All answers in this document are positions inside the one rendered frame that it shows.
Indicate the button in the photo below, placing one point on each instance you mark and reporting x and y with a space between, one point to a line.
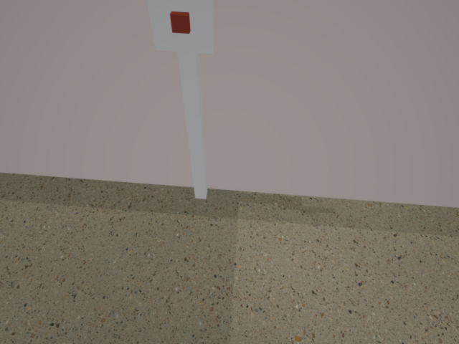
180 22

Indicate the panel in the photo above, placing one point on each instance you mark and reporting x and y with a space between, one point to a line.
188 46

